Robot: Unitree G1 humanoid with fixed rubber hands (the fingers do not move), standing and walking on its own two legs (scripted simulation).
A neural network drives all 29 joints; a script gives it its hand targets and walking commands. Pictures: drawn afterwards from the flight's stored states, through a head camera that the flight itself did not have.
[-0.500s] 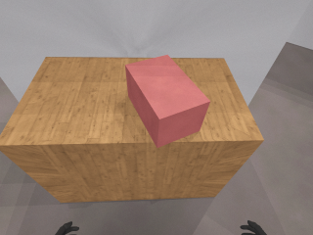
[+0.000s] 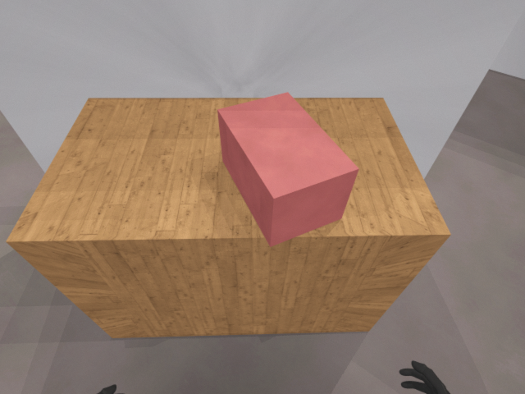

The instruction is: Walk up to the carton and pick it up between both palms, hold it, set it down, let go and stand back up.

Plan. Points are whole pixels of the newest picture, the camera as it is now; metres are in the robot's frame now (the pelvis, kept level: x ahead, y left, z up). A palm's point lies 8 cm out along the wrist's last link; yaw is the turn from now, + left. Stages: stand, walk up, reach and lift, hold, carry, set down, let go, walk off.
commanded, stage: walk up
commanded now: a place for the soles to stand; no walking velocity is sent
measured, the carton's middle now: (279, 164) +0.58 -0.04 -0.03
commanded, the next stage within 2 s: none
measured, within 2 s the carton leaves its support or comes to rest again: neither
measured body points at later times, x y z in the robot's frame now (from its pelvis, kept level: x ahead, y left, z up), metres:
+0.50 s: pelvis +0.08 -0.01 +0.01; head +0.12 +0.00 +0.45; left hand +0.20 +0.25 -0.11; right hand +0.05 -0.29 -0.11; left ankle +0.06 +0.13 -0.73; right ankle +0.15 -0.16 -0.69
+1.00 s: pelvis +0.10 -0.05 -0.01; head +0.11 -0.04 +0.44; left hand +0.17 +0.24 -0.12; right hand +0.20 -0.32 -0.11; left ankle +0.09 +0.07 -0.73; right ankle +0.18 -0.17 -0.73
